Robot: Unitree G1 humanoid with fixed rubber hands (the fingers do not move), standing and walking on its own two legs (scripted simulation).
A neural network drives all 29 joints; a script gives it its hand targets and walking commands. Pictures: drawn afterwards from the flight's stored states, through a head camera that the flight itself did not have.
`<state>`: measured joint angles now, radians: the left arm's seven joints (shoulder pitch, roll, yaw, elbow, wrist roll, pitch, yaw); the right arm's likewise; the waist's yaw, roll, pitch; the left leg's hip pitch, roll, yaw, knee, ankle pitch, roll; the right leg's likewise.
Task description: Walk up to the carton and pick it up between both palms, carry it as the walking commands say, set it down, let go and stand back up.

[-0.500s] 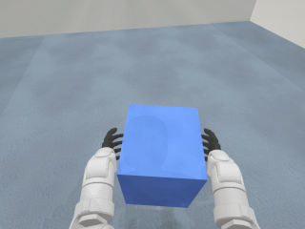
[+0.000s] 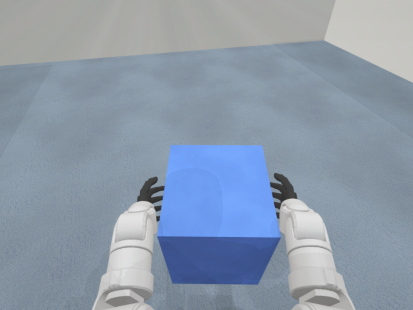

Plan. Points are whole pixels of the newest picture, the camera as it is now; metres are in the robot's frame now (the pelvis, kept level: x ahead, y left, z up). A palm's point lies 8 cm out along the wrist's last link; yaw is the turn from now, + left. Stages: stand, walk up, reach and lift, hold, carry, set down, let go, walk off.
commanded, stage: reach and lift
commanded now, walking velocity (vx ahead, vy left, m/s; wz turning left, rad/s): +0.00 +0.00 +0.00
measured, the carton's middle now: (215, 217) +0.34 +0.00 +0.00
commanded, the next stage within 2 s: hold in 0.86 s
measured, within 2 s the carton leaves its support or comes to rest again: neither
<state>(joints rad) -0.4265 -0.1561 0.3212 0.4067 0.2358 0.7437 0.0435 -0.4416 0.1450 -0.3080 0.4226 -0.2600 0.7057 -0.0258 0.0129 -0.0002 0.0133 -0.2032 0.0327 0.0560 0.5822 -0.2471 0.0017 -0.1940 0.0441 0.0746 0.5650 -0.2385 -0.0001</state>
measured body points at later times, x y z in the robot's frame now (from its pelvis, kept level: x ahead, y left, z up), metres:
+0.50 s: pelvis +0.01 +0.00 +0.00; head -0.04 +0.01 +0.45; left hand +0.33 +0.14 +0.05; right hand +0.32 -0.15 +0.06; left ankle +0.05 +0.11 -0.73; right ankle +0.05 -0.12 -0.73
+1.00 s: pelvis +0.00 +0.00 +0.00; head -0.05 +0.01 +0.45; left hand +0.31 +0.15 +0.05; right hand +0.31 -0.15 +0.06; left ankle +0.05 +0.11 -0.73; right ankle +0.05 -0.12 -0.73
